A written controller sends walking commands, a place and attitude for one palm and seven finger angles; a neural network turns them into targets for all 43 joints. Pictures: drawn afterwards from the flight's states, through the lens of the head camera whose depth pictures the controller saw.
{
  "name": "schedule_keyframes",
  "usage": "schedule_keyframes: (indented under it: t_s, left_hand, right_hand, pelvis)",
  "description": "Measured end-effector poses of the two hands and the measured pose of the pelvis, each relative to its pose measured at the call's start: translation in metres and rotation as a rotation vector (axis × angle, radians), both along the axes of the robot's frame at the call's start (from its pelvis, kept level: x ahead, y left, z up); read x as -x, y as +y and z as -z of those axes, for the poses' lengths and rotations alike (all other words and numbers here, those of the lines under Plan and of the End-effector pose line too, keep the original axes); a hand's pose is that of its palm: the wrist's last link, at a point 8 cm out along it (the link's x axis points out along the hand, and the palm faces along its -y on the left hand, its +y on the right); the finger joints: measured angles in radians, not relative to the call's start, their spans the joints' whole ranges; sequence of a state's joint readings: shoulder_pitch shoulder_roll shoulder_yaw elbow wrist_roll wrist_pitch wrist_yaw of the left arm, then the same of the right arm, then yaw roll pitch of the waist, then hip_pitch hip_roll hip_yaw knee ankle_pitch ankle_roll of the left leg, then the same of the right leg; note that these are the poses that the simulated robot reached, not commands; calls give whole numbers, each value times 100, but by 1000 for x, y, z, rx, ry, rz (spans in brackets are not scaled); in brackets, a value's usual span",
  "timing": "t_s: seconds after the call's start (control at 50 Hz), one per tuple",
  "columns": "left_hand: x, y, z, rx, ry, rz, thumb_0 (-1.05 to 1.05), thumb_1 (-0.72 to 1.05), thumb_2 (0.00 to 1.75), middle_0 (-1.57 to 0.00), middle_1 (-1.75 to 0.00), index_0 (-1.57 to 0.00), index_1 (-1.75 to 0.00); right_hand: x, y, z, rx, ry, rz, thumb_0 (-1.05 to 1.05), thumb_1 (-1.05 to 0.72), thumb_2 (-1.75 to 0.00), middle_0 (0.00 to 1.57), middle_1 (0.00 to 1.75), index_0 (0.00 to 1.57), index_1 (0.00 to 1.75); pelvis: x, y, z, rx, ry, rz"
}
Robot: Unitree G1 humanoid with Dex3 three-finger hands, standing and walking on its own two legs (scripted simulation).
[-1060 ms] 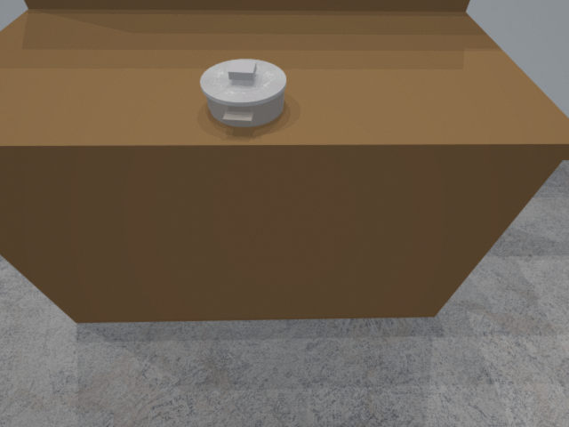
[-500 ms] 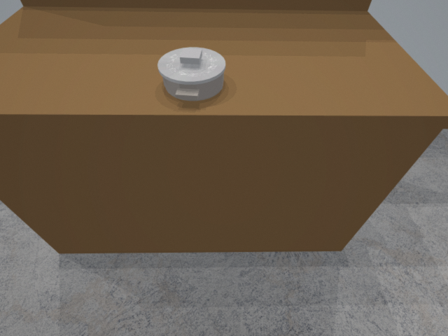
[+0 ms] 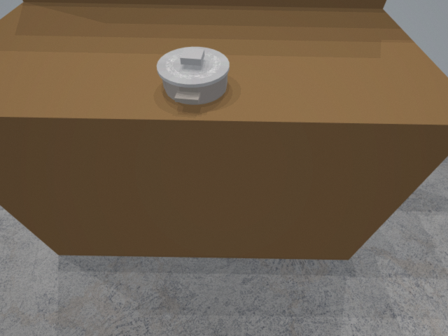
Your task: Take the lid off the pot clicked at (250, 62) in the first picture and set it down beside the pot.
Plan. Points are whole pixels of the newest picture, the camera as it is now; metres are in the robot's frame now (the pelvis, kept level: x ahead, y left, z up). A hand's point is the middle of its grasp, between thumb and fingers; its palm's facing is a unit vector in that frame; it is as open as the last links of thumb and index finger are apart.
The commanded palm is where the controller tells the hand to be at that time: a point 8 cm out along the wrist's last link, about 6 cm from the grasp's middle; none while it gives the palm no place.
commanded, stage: take the last steps up to it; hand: left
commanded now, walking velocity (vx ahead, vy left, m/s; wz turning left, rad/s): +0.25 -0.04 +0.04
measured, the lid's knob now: (192, 56) +0.65 +0.12 +0.17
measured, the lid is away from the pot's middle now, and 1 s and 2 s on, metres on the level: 0.00 0.00 0.00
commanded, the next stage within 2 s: come to a stop and stand still in 0.26 s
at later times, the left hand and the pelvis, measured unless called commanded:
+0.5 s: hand (153, 274) +0.27 +0.18 -0.16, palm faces +0.00 -0.98 -0.18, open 7.3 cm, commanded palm none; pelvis +0.17 +0.01 +0.01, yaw +1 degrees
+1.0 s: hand (123, 298) +0.22 +0.24 -0.17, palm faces +0.07 -0.97 -0.24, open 7.3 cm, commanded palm none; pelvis +0.14 +0.03 +0.00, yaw +2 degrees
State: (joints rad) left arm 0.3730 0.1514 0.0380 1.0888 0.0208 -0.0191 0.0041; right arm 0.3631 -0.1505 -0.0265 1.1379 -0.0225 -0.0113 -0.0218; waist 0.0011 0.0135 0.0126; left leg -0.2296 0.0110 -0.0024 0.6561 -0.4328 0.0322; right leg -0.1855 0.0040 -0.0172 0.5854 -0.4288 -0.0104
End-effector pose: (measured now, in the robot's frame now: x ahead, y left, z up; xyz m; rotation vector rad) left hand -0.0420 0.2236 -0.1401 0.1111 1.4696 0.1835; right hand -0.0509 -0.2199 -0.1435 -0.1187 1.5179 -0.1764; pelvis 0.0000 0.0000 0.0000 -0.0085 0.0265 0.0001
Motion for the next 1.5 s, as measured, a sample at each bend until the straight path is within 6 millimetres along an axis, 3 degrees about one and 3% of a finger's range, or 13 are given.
schedule_keyframes:
  t_s: [0.06,0.14,0.2,0.36,0.5,0.6,0.78,0.9,0.98,1.12,1.28,1.38,1.5]
  left_hand:
    - [0,0,2,4,19,-40,0,91,90,-20,-30,-20,-30]
    - [2,4,7,32,103,-55,0,91,90,-20,-30,-20,-30]
    - [-17,12,9,51,160,-35,0,91,90,-20,-30,-20,-30]
    - [-167,27,-3,26,-88,17,1,92,90,-20,-30,-20,-30]
    - [-304,7,-12,-3,-274,110,0,92,90,-20,-30,-20,-30]
    - [-356,-6,-10,-58,-356,129,0,91,90,-20,-30,-20,-30]
    - [-326,5,-17,-98,-295,87,0,91,90,-21,-30,-20,-30]
    - [-284,33,-14,-101,-274,67,0,91,90,-21,-30,-20,-30]
    - [-258,59,-2,-84,-266,50,1,91,90,-21,-30,-20,-30]
    - [-206,80,-10,-22,-195,-5,1,91,90,-20,-30,-20,-30]
    - [-142,77,-6,19,14,25,1,91,90,-20,-30,-20,-30]
    - [-146,60,-6,41,37,56,1,92,90,-20,-30,-20,-30]
    - [-193,26,-10,38,-85,94,1,92,90,-20,-30,-20,-30]
  right_hand:
    - [-26,-2,-3,19,13,-32,0,-90,-90,20,30,19,30]
    - [-88,1,-6,58,-89,-56,1,-90,-90,20,30,19,30]
    - [-123,7,-9,86,-190,-40,0,-90,-90,20,30,19,30]
    - [-149,35,-24,20,-117,-32,0,-90,-90,20,30,19,30]
    - [-164,36,-9,-45,14,12,0,-90,-90,20,30,20,30]
    - [-198,8,15,-44,49,39,0,-90,-90,20,30,20,30]
    - [-299,-38,3,55,-182,-60,0,-91,-90,20,30,19,30]
    - [-315,-30,-14,80,-311,-112,0,-91,-90,20,30,19,30]
    - [-284,-10,-23,96,-334,-117,0,-91,-90,20,30,19,30]
    - [-191,33,-41,93,-144,-96,0,-90,-90,20,30,19,30]
    - [-145,51,-50,105,-96,-4,0,-90,-90,20,30,20,30]
    - [-116,49,-51,98,-37,41,0,-90,-90,20,30,20,30]
    - [-92,33,-40,49,35,78,0,-90,-90,20,30,20,30]
  pelvis:
    - [-18,5,1,7,4,-19]
    - [-45,17,5,-3,-2,-7]
    - [-66,26,6,-6,-14,14]
    - [-122,23,-15,2,-2,-4]
    - [-172,7,-8,-13,-9,-17]
    - [-202,-8,9,-30,-26,-38]
    - [-184,-6,-1,-47,-40,-37]
    - [-161,9,1,-47,-49,-31]
    - [-146,27,4,-14,-43,-29]
    - [-130,48,-20,26,-17,-42]
    - [-127,53,-26,20,22,-6]
    - [-123,44,-27,20,28,4]
    - [-121,23,-24,9,25,0]
